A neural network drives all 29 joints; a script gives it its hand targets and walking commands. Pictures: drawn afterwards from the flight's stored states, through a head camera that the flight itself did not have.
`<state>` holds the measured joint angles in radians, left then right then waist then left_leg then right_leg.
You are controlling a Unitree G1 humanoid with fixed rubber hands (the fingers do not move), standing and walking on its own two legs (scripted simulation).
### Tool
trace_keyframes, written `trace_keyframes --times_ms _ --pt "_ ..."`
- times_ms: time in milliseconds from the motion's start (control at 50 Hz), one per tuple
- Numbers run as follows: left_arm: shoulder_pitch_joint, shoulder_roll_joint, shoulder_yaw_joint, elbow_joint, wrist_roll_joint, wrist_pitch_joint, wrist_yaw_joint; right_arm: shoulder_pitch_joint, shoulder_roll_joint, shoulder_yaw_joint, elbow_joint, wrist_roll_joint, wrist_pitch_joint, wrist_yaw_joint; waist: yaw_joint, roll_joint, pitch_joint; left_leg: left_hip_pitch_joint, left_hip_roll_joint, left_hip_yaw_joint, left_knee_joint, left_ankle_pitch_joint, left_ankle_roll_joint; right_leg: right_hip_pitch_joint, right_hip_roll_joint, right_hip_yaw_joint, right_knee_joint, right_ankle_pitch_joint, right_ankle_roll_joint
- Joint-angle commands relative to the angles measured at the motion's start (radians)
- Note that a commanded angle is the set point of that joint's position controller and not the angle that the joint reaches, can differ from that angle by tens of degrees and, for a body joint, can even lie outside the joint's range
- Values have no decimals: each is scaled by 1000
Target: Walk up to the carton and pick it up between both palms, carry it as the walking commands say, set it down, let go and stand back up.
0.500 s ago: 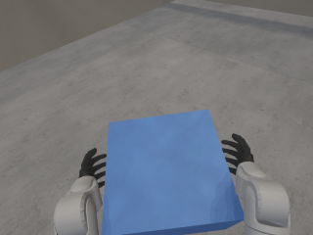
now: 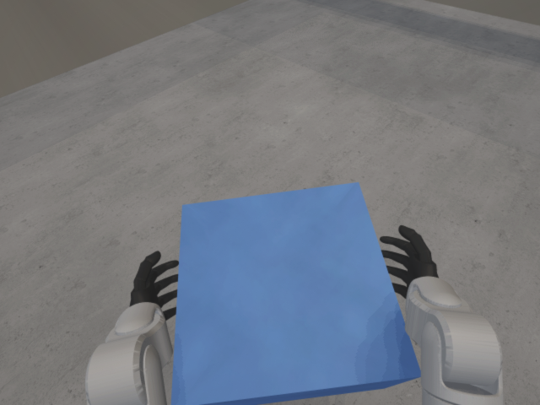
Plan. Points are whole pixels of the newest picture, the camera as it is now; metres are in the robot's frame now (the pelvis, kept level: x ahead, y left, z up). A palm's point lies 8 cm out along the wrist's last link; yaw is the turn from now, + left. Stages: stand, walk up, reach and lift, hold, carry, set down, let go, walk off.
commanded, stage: carry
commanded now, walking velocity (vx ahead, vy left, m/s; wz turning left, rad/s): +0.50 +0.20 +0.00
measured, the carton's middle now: (283, 297) +0.29 +0.00 +0.00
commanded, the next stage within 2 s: none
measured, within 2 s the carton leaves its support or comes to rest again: neither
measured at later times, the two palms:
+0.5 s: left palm (147, 148) +0.56 +0.24 +0.09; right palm (328, 130) +0.58 -0.10 +0.09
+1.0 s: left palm (165, 76) +0.82 +0.25 +0.09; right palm (307, 68) +0.84 -0.09 +0.09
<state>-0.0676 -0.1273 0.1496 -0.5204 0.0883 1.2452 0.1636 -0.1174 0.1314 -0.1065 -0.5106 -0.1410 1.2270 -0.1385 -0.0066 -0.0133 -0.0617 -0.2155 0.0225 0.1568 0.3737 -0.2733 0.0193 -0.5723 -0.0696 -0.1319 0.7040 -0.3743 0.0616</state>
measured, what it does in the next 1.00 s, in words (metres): walks ahead: right foot, then left foot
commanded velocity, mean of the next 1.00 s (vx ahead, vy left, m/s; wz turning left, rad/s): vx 0.28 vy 0.11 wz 0.00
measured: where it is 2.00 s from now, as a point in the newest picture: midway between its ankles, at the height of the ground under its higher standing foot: (249, 296)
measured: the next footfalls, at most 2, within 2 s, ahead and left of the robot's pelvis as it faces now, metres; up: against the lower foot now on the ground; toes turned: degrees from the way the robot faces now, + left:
right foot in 0.06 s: +0.20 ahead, -0.10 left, +0.00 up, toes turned -9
left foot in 0.48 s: +0.42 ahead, +0.19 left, +0.00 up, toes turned +10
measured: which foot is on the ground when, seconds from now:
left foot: down 0.00-0.12, up 0.14-0.46, down 0.48-0.84, up 0.86-1.00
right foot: up 0.00-0.04, down 0.06-0.48, up 0.50-0.80, down 0.82-1.00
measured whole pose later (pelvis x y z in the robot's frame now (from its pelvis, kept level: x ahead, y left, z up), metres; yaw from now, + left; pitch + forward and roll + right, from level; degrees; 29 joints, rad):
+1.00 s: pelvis +0.57 +0.07 +0.00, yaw +2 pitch +3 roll +2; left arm -0.09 -0.13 0.14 -0.50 0.08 1.22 0.16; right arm -0.11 0.13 -0.12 -0.54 -0.14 1.23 -0.15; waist -0.01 0.03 0.02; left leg -0.20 0.02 0.14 0.55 -0.44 0.00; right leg -0.31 -0.04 -0.17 0.41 -0.14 -0.07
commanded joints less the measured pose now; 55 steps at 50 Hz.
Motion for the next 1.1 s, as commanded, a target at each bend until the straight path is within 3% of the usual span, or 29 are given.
trace_keyframes --times_ms 0,40,60,80,100,140,220,280,360,380,420,440,460,480,500,540,600,640,680,740,780,800,820,840,880,920,960,1000,1080 --pt "-553 -957 -833 -238 -443 -64 -245 -347 969 722 -135 450 -38 231 0 120 -391 327 155 -12 23 469 92 280 81 -120 -349 299 -41" --pt "-509 -928 -828 -216 -439 -46 -245 -294 928 715 -103 434 -23 226 32 80 -454 75 101 58 236 513 29 675 -10 -45 -346 355 -69" --pt "-451 -902 -798 -144 -410 -30 -242 -309 885 709 -83 421 -9 219 65 -17 -456 -145 53 52 418 355 0 827 -187 179 -333 210 -146" --pt "-495 -861 -808 -160 -415 -34 -246 -322 877 721 -78 416 -3 220 64 -230 -449 -400 -39 4 629 9 -21 956 -380 555 -408 242 -274" --pt "-462 -889 -793 -109 -413 -30 -250 -366 879 746 -91 429 2 228 46 -210 -394 -449 -30 -130 753 -194 -14 866 -421 596 -433 368 -300" --pt "-566 -961 -789 -180 -432 -39 -264 -446 993 772 -112 465 -8 234 28 -39 -309 -454 65 -189 773 -78 -7 755 -363 399 -452 383 -219" --pt "-539 -910 -761 -108 -409 -31 -272 -440 953 741 -42 426 0 227 38 -174 -212 -342 59 -134 428 -73 -35 622 -296 252 -581 149 -171" --pt "-538 -888 -759 -136 -417 -36 -273 -415 980 751 -30 438 -3 220 37 -152 -204 -378 47 -83 319 -17 -39 747 -285 166 -520 511 -169" --pt "-534 -887 -749 -116 -411 -21 -271 -471 952 749 -82 442 8 214 45 -163 -152 -275 28 -30 152 65 -32 669 -274 79 -488 454 -146" --pt "-513 -895 -749 -132 -411 -21 -269 -468 957 761 -122 455 8 215 38 -236 -174 -205 23 -16 69 126 -19 662 -242 8 -450 485 -109" --pt "-559 -898 -760 -149 -426 -20 -266 -440 964 745 -88 447 14 209 20 -180 -247 -1 -32 76 -68 194 -18 640 -165 -82 -285 603 -60" --pt "-547 -899 -776 -151 -421 -15 -262 -412 951 728 -86 441 14 213 2 -109 -335 217 -14 44 -64 212 2 529 -127 -88 -118 581 -34" --pt "-568 -883 -774 -165 -420 -8 -249 -369 930 708 -52 442 18 212 -32 142 -458 513 166 -226 -47 362 69 283 -59 -89 240 398 -5" --pt "-509 -885 -785 -137 -413 4 -246 -320 884 678 -35 425 16 209 -1 403 -430 667 331 -496 -66 654 160 -56 81 -63 429 -156 8" --pt "-558 -891 -806 -168 -434 -2 -251 -330 939 691 -36 450 11 218 -16 384 -456 743 318 -395 40 840 209 -175 22 34 505 -235 -34" --pt "-571 -982 -828 -192 -455 -31 -253 -346 1006 692 -75 443 -14 230 -21 150 -426 707 254 -273 38 847 122 -240 -13 43 382 -138 -48" --pt "-549 -1018 -810 -194 -454 -65 -258 -415 1018 723 -179 487 -49 233 -35 148 -420 566 248 -206 -26 717 157 -105 8 -4 122 -96 -19" --pt "-581 -997 -843 -249 -465 -76 -249 -361 998 711 -149 467 -55 238 -31 229 -427 489 242 -153 -48 682 147 -36 13 -5 -9 69 -27" --pt "-545 -1003 -848 -279 -466 -85 -241 -332 1002 729 -189 479 -59 240 -34 177 -389 448 224 -116 -29 877 131 31 55 -61 -115 236 -24" --pt "-492 -959 -818 -240 -442 -70 -238 -301 966 734 -143 461 -40 233 5 116 -420 315 146 9 96 825 49 345 92 -91 -341 523 -60" --pt "-446 -939 -807 -201 -436 -47 -243 -264 911 718 -141 435 -26 217 15 39 -452 123 77 59 264 546 -31 630 -37 -37 -330 780 -76" --pt "-399 -892 -781 -142 -402 -38 -241 -305 872 734 -137 433 -17 214 34 -106 -451 -65 13 54 431 231 -47 802 -176 132 -257 1153 -128" --pt "-445 -911 -810 -162 -423 -43 -244 -298 898 739 -115 430 -7 216 40 -272 -470 -278 -34 -12 560 -186 -61 959 -307 284 -205 1492 -245" --pt "-412 -920 -774 -123 -412 -38 -252 -378 904 773 -149 452 -4 217 34 -253 -455 -264 -24 -108 576 -288 -49 880 -351 319 -264 1287 -272" --pt "-476 -943 -776 -149 -418 -43 -263 -396 933 770 -129 456 -9 228 15 -84 -358 -179 27 -156 338 -261 -27 666 -277 247 -356 919 -203" --pt "-491 -966 -763 -167 -418 -47 -266 -424 992 783 -98 471 -5 236 15 -144 -360 -75 16 -100 173 -220 -33 590 -222 215 -425 527 -158" --pt "-530 -969 -767 -159 -413 -49 -262 -458 989 772 -131 476 -11 237 -3 -129 -368 24 37 -74 -54 -59 -34 565 -176 144 -372 414 -134" --pt "-506 -967 -762 -149 -418 -56 -269 -494 992 787 -168 481 -17 232 -3 -110 -451 166 102 -100 9 220 -31 543 -121 67 -287 628 -84" --pt "-535 -904 -780 -170 -409 -44 -258 -411 923 735 -102 452 -3 236 5 74 -432 237 163 -79 134 788 -34 446 -79 23 -154 751 -81"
